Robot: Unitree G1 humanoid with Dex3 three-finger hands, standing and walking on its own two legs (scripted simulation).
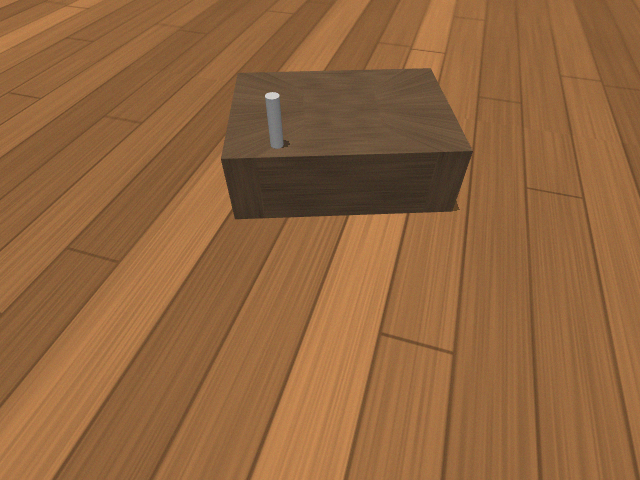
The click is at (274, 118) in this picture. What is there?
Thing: slim round
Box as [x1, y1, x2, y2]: [265, 92, 283, 148]
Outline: 269,92 265,95 270,144 272,147 278,148 281,147 283,144 279,95 275,92
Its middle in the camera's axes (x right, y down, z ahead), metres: -0.17 -0.45 +1.50
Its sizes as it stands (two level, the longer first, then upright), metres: 0.052 0.052 0.210
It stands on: a support 0.33 m high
